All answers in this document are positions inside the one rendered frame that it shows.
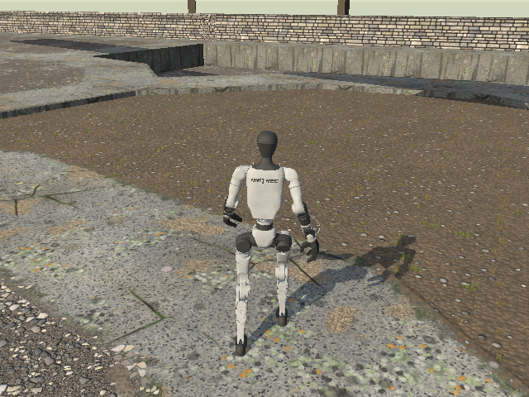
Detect humanoid robot head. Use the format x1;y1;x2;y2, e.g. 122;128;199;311
252;131;280;170

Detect right robot forearm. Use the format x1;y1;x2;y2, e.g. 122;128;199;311
298;202;317;242

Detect robot torso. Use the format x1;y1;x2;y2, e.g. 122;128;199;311
246;162;285;248

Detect left robot forearm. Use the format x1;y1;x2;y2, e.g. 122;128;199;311
223;196;235;219

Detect left robot upper arm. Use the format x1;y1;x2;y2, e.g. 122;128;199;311
226;165;250;209

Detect robot right hand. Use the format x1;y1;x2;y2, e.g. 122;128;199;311
300;239;319;263

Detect right robot upper arm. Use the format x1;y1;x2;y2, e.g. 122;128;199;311
283;167;305;215

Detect robot left hand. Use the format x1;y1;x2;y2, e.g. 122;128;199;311
223;213;242;227

